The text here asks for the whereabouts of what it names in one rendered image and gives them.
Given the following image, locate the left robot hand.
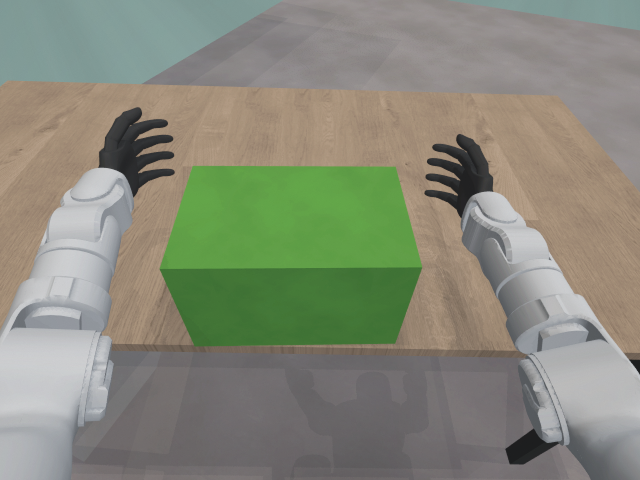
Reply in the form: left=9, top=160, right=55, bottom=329
left=98, top=107, right=175, bottom=197

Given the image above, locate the left robot forearm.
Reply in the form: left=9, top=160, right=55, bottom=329
left=0, top=168, right=134, bottom=347

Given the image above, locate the carton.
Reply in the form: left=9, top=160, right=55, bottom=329
left=160, top=166, right=422, bottom=346

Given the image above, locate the left robot upper arm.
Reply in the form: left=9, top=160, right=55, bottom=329
left=0, top=327, right=114, bottom=480

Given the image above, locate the table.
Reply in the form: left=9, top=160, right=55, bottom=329
left=0, top=81, right=640, bottom=464

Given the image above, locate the right robot hand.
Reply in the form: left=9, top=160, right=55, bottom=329
left=424, top=134, right=493, bottom=218

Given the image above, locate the right robot upper arm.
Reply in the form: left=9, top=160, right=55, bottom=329
left=518, top=339, right=640, bottom=480

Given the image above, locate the right robot forearm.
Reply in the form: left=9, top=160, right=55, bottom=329
left=461, top=192, right=640, bottom=388

